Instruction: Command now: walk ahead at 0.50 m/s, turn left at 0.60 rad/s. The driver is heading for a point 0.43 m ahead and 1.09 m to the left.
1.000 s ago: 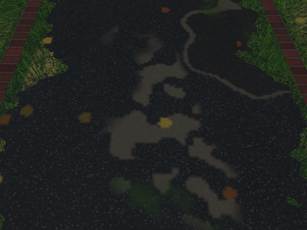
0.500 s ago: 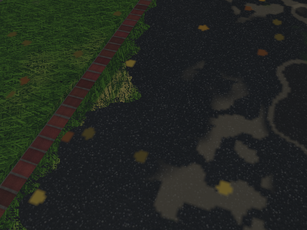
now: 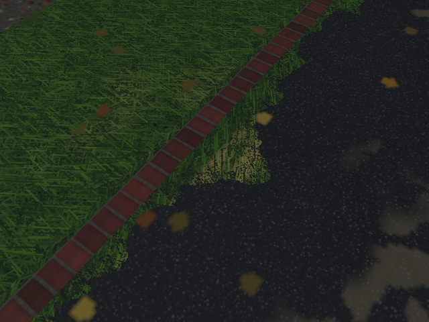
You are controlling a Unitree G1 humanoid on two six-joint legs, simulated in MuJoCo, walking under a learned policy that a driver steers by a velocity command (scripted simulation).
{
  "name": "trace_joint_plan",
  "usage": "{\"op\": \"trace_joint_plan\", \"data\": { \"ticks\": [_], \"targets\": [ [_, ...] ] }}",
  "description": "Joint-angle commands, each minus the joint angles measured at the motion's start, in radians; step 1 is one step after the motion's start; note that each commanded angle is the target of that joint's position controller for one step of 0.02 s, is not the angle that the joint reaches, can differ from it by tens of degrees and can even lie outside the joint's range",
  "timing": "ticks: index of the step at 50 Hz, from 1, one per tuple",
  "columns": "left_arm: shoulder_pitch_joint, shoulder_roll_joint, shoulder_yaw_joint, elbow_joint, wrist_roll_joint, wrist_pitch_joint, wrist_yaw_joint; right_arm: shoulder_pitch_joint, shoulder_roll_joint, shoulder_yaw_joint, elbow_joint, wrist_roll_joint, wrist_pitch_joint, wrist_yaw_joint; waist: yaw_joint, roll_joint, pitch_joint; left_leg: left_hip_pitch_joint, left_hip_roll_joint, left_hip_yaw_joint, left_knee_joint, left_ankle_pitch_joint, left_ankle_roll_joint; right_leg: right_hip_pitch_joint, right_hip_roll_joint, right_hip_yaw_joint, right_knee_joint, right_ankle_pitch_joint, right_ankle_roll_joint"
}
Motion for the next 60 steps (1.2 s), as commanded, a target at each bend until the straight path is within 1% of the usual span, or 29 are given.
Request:
{"op": "trace_joint_plan", "data": {
  "ticks": [1,5,8,11,13,14,15,16,17,18,19,22,24,30,35,37,38,39,40,41,42,43,44,45,46,49,54,57,60],
  "targets": [
    [0.006,0.076,0.02,-0.058,0.012,0.007,0.004,-0.041,-0.166,-0.045,-0.069,0.002,-0.024,-0.022,0.034,0.059,-0.076,0.033,0.249,-0.263,-0.19,0.245,0.199,-0.049,-0.005,-0.002,-0.138,0.125,0.039],
    [-0.151,0.04,0.003,-0.093,0.002,0.001,-0.008,0.016,-0.18,-0.05,-0.034,0.011,-0.013,-0.037,-0.029,0.088,-0.046,-0.031,0.187,-0.213,-0.174,0.111,0.132,0.053,0.06,-0.012,-0.434,0.389,0.046],
    [-0.201,0.067,0.011,-0.115,-0.013,-0.008,-0.018,0.065,-0.178,-0.051,-0.005,0.019,-0.007,-0.038,-0.045,0.103,-0.044,0.018,0.215,-0.283,-0.124,0.036,0.114,0.091,0.08,0.017,-0.523,0.405,0.031],
    [-0.17,0.101,0.03,-0.113,-0.016,-0.017,-0.022,0.069,-0.168,-0.051,0.005,0.019,0.002,-0.042,-0.019,0.14,-0.052,0.1,0.245,-0.371,-0.03,0.035,0.092,0.132,0.085,0.033,-0.565,0.28,-0.005],
    [-0.031,0.129,0.052,-0.081,-0.01,-0.025,-0.013,0.055,-0.129,-0.038,0.001,0.014,0.007,-0.039,0.055,0.147,-0.112,0.081,0.193,-0.356,0.103,0.098,0.05,0.337,0.077,0.011,-0.62,0.249,-0.054],
    [0.107,0.176,0.067,-0.07,0.007,-0.029,-0.005,0.058,-0.069,-0.015,-0.014,0.002,0.004,-0.035,0.115,0.065,-0.242,-0.017,0.135,-0.285,0.358,0.013,0.013,0.578,-0.069,0.141,-0.6,0.208,-0.117],
    [0.212,0.255,0.088,-0.036,0.018,-0.014,-0.006,0.185,-0.015,0.003,-0.041,0.03,-0.003,-0.036,0.075,-0.255,-0.387,-0.364,-0.004,-0.138,0.693,-0.383,-0.063,0.913,-0.296,0.588,-0.689,-0.043,-0.278],
    [0.209,0.176,0.072,-0.04,-0.008,-0.009,-0.014,0.186,-0.107,-0.01,-0.024,0.037,-0.005,-0.04,0.087,-0.224,-0.343,-0.504,0.068,-0.151,0.849,-0.42,-0.079,0.902,-0.331,0.743,-0.758,-0.275,-0.279],
    [0.168,0.115,0.056,-0.05,-0.011,-0.003,-0.01,0.084,-0.168,-0.028,-0.029,0.032,0.0,-0.04,0.112,-0.128,-0.215,-0.542,0.104,-0.14,0.895,-0.328,-0.088,0.789,-0.291,0.599,-0.777,-0.266,-0.236],
    [0.118,0.096,0.047,-0.056,-0.002,0.004,-0.007,0.025,-0.17,-0.031,-0.039,0.021,0.006,-0.042,0.1,-0.062,-0.143,-0.516,0.138,-0.104,0.886,-0.258,-0.094,0.675,-0.25,0.462,-0.784,-0.134,-0.209],
    [0.088,0.074,0.04,-0.048,0.003,0.008,-0.004,-0.013,-0.157,-0.033,-0.051,0.011,0.005,-0.039,0.085,-0.049,-0.084,-0.497,0.165,-0.099,0.841,-0.209,-0.097,0.581,-0.212,0.361,-0.803,-0.011,-0.204],
    [0.07,0.053,0.036,-0.027,0.001,-0.001,0.001,-0.006,-0.096,-0.027,-0.055,0.024,0.019,-0.026,0.049,-0.096,-0.055,-0.418,0.21,-0.068,0.76,-0.157,-0.096,0.47,-0.16,0.178,-0.869,0.14,-0.2],
    [0.081,0.078,0.045,-0.007,-0.005,-0.008,0.002,-0.043,-0.07,-0.019,-0.074,0.018,0.026,-0.024,0.049,-0.072,-0.036,-0.446,0.223,-0.059,0.692,-0.123,-0.104,0.462,-0.174,0.114,-0.902,0.214,-0.221],
    [0.096,0.129,0.059,0.029,-0.009,0.005,0.008,-0.177,-0.044,-0.003,-0.102,0.015,0.011,0.007,0.087,-0.037,-0.013,-0.416,0.216,0.004,0.388,0.15,-0.101,0.505,-0.152,-0.106,-0.919,0.371,-0.196],
    [0.15,0.175,0.072,0.064,-0.033,0.03,0.011,-0.281,-0.055,-0.006,-0.147,0.017,0.011,0.034,0.099,-0.037,0.02,-0.367,0.181,0.073,0.234,0.103,-0.051,0.609,-0.188,-0.192,-0.872,0.501,-0.162],
    [0.145,0.209,0.083,0.064,-0.044,0.043,0.016,-0.232,-0.094,-0.026,-0.147,0.01,0.018,0.035,0.05,-0.066,-0.032,-0.253,0.118,0.127,0.217,-0.001,-0.008,0.649,-0.189,-0.233,-0.735,0.836,-0.142],
    [0.137,0.218,0.085,0.061,-0.049,0.051,0.02,-0.132,-0.128,-0.046,-0.125,0.009,0.022,0.033,-0.014,-0.066,-0.09,-0.117,0.076,0.152,0.192,-0.019,0.021,0.635,-0.176,-0.258,-0.584,0.963,-0.127],
    [0.133,0.197,0.076,0.056,-0.048,0.054,0.024,0.042,-0.181,-0.079,-0.075,0.013,0.028,0.021,-0.105,-0.038,-0.178,0.14,0.039,0.146,0.141,0.036,0.06,0.523,-0.141,-0.284,-0.364,0.934,-0.095],
    [0.171,0.116,0.046,0.037,-0.003,0.05,0.024,0.172,-0.263,-0.104,-0.044,0.023,0.04,-0.002,-0.127,0.138,-0.264,0.441,0.207,-0.122,0.134,0.048,0.126,0.241,-0.083,-0.282,-0.034,0.393,-0.05],
    [0.228,0.02,0.01,-0.028,0.012,0.022,0.011,0.112,-0.342,-0.101,-0.076,0.024,0.022,0.002,-0.01,0.316,-0.39,0.66,0.42,-0.721,-0.024,-0.237,0.317,-0.128,0.121,-0.114,0.257,-0.31,-0.007],
    [0.094,0.128,0.03,-0.038,-0.029,-0.008,0.0,0.127,-0.242,-0.076,-0.086,0.02,0.004,0.011,-0.098,0.167,-0.388,0.643,0.429,-0.75,-0.123,-0.314,0.285,-0.233,0.082,0.035,0.318,-0.258,-0.022],
    [0.033,0.147,0.035,-0.065,-0.053,-0.025,-0.005,0.092,-0.204,-0.062,-0.072,0.013,-0.012,0.012,-0.085,0.143,-0.244,0.528,0.402,-0.611,-0.136,-0.233,0.245,-0.283,0.045,0.021,0.273,-0.153,-0.041],
    [0.034,0.131,0.03,-0.052,-0.035,-0.033,0.002,0.033,-0.181,-0.053,-0.074,0.013,-0.018,0.012,-0.038,0.058,-0.176,0.387,0.357,-0.501,-0.132,-0.115,0.213,-0.226,0.003,0.023,0.19,-0.071,-0.043],
    [0.051,0.131,0.034,-0.037,-0.012,-0.031,0.006,-0.029,-0.151,-0.043,-0.081,0.006,-0.019,0.008,0.003,0.05,-0.137,0.271,0.324,-0.407,-0.138,0.007,0.192,-0.156,-0.027,0.022,0.109,-0.018,-0.033],
    [0.078,0.132,0.037,-0.026,-0.008,-0.02,0.003,-0.064,-0.125,-0.032,-0.092,-0.007,-0.02,0.003,0.033,0.074,-0.128,0.198,0.301,-0.354,-0.159,0.091,0.183,-0.093,-0.047,0.025,0.079,0.02,-0.027],
    [0.089,0.092,0.028,-0.013,0.002,0.01,0.0,-0.056,-0.123,-0.027,-0.062,-0.006,-0.032,-0.009,0.046,0.075,-0.109,0.09,0.277,-0.248,-0.199,0.268,0.194,-0.042,-0.044,-0.01,-0.017,0.087,0.016],
    [-0.082,0.042,0.008,-0.053,-0.003,0.011,-0.007,0.01,-0.145,-0.027,-0.001,-0.002,-0.033,-0.028,-0.019,0.082,-0.044,0.061,0.217,-0.126,-0.221,0.22,0.13,-0.031,-0.007,-0.031,-0.354,0.407,0.034],
    [-0.171,0.037,0.003,-0.077,-0.016,0.002,-0.021,0.067,-0.159,-0.028,0.04,0.005,-0.034,-0.027,-0.058,0.083,-0.006,0.09,0.247,-0.144,-0.228,0.131,0.123,-0.007,0.02,-0.034,-0.474,0.487,0.016],
    [-0.213,0.054,0.007,-0.1,-0.016,-0.006,-0.036,0.11,-0.16,-0.03,0.077,0.008,-0.023,-0.03,-0.066,0.087,0.012,0.229,0.305,-0.182,-0.168,0.187,0.118,-0.072,0.03,-0.022,-0.541,0.41,-0.023]
  ]
}}
Keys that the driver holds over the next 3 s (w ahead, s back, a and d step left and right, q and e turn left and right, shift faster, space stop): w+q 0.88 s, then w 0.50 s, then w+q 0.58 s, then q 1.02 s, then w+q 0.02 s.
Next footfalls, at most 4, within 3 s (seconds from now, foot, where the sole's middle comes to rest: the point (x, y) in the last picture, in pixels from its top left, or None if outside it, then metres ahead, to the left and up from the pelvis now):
0.28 right None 0.35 -0.14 -0.78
0.78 left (146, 297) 0.53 0.21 -0.78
1.30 right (152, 194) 0.90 0.21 -0.78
1.84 left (52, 178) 0.97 0.59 -0.78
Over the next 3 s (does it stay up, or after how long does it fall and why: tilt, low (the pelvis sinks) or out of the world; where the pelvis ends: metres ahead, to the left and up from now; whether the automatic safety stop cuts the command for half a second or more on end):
stays up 1.07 0.64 0.00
